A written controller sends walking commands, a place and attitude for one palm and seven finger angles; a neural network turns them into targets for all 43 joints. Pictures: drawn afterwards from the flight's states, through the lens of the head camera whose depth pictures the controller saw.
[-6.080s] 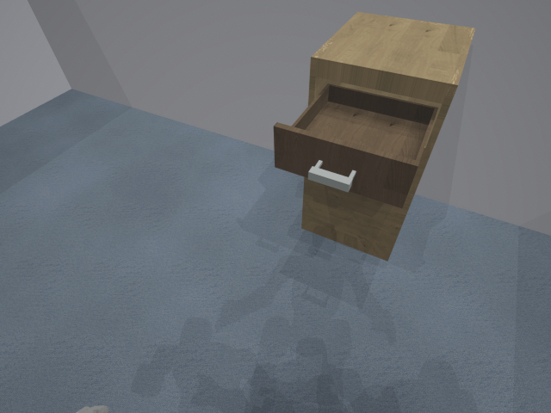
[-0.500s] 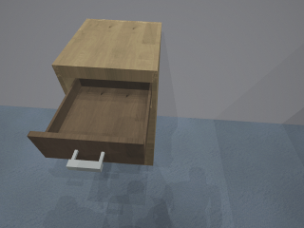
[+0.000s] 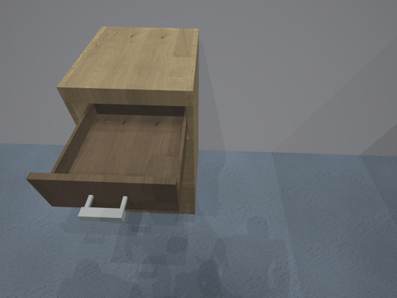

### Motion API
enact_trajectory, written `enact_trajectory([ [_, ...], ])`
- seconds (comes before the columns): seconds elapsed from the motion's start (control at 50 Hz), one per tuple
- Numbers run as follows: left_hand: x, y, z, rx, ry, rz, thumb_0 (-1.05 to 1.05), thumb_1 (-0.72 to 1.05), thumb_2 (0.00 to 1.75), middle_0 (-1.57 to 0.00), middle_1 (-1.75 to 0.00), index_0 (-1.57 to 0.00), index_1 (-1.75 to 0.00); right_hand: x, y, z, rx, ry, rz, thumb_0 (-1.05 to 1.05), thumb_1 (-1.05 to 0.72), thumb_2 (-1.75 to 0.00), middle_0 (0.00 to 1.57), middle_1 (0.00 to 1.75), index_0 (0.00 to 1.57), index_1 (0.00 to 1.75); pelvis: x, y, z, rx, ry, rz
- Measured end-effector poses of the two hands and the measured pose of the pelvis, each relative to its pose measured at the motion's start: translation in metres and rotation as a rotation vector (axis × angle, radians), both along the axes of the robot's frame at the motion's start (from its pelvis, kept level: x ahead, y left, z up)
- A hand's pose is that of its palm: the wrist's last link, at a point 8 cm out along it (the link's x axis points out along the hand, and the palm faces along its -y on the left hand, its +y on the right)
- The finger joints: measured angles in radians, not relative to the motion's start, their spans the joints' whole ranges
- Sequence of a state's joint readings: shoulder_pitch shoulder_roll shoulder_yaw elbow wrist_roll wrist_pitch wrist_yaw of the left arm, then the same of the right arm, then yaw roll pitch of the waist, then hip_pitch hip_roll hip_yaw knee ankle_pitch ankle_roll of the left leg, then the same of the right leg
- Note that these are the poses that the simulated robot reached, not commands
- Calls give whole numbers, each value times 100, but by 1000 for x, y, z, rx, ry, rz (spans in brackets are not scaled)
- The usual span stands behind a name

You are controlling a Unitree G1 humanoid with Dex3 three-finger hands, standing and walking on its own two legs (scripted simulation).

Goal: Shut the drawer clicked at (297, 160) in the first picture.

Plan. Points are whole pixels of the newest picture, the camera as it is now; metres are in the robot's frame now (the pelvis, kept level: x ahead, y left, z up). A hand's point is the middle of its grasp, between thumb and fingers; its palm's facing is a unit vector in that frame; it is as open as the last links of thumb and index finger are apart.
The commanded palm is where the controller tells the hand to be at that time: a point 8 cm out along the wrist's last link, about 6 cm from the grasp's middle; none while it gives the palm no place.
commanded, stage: come to a stop and stand still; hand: left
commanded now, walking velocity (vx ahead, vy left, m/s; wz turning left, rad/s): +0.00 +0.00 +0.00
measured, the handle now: (105, 206) +0.34 +0.26 -0.09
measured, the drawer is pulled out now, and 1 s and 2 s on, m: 0.29 0.29 0.29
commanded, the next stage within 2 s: look again from close up in 0.46 s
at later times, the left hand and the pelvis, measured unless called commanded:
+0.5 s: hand out of the picture -0.05 +0.13 -0.17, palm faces +0.06 -0.99 -0.15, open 7.3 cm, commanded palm none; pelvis -0.01 -0.02 +0.00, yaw +1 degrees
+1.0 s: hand out of the picture +0.02 +0.19 -0.17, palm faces +0.04 -0.97 -0.23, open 7.3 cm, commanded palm none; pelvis -0.01 +0.00 +0.00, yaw +1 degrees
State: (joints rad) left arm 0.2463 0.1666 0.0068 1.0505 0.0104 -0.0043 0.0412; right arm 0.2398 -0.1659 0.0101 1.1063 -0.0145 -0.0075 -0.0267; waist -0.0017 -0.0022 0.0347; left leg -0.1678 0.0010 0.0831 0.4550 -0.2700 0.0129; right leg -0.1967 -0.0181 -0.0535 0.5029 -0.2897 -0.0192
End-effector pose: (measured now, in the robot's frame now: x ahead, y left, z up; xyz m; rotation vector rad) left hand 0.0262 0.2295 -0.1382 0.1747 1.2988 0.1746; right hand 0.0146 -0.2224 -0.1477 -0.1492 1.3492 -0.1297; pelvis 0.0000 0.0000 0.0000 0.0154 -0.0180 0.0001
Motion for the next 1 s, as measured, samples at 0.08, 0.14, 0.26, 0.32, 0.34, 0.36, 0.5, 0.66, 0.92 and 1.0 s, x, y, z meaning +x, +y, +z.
enact_trajectory([
  [0.08, -13, -7, 0, -11, 17, 4, 0, 93, 90, -20, -30, -20, -30, -10, -3, 2, 5, 16, 5, 0, -92, -90, 20, 30, 20, 30, -5, -5, 2, -2, -1, 2],
  [0.14, -27, -13, -1, -23, 43, 10, 0, 92, 90, -20, -30, -20, -30, -19, -4, 2, 11, 34, 7, 0, -92, -90, 20, 30, 20, 30, -7, -8, 3, -4, 0, 4],
  [0.26, -54, -28, -3, -50, 101, 31, 0, 92, 90, -20, -30, -20, -30, -35, -3, 2, 25, 77, 4, 0, -91, -90, 20, 30, 20, 30, -10, -14, 3, -6, 1, 10],
  [0.32, -65, -35, -4, -64, 126, 43, 0, 91, 90, -20, -30, -20, -30, -41, -2, 2, 30, 95, 2, 0, -91, -90, 20, 30, 20, 30, -10, -16, 4, -7, 2, 11],
  [0.34, -69, -37, -4, -68, 133, 47, 0, 91, 90, -20, -30, -20, -30, -43, -2, 2, 31, 100, 1, 0, -91, -90, 20, 30, 20, 30, -9, -17, 4, -7, 2, 12],
  [0.36, -71, -39, -5, -71, 139, 50, 0, 91, 90, -20, -30, -20, -30, -44, -1, 2, 33, 104, 0, 0, -91, -90, 20, 30, 20, 30, -9, -17, 4, -8, 2, 12],
  [0.5, -81, -50, -6, -89, 160, 64, 0, 91, 90, -20, -30, -20, -30, -47, 1, 2, 40, 112, -6, 0, -91, -90, 20, 30, 20, 30, -8, -20, 3, -9, 3, 13],
  [0.66, -74, -46, -9, -73, 132, 43, 0, 91, 90, -20, -30, -20, -30, -36, -1, -5, 30, 64, -18, 1, -92, -90, 20, 30, 20, 30, -10, -14, -3, -36, 9, 14],
  [0.92, -19, 2, 0, 1, -4, 12, 1, 92, 90, -20, -30, -20, -30, -30, 15, -5, 36, 13, 1, 1, -92, -90, 20, 30, 20, 30, -8, 2, -2, -13, -9, 11],
  [1.0, -14, 6, 2, 4, -11, 6, 0, 92, 90, -20, -30, -20, -30, -31, 18, -4, 40, 23, 4, 0, -92, -90, 20, 30, 20, 30, -8, 4, 0, -10, -9, 10],
])
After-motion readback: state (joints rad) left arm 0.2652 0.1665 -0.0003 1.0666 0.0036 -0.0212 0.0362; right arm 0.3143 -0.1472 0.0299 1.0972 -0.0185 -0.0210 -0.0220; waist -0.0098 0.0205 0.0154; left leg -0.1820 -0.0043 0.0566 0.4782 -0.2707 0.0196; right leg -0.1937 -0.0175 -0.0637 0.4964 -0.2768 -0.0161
